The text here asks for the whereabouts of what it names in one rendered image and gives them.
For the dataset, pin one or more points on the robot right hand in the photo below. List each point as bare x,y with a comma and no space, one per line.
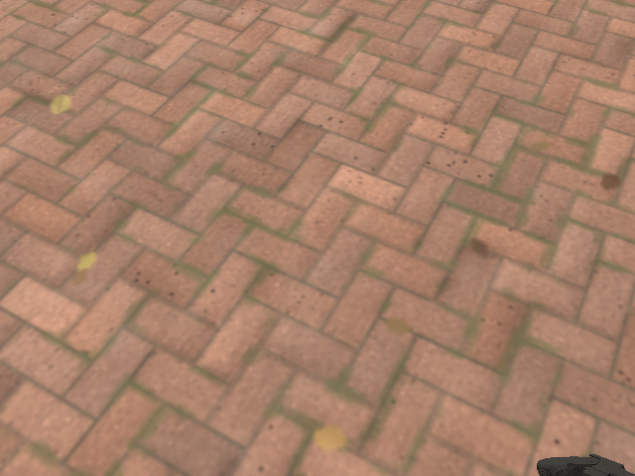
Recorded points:
594,465

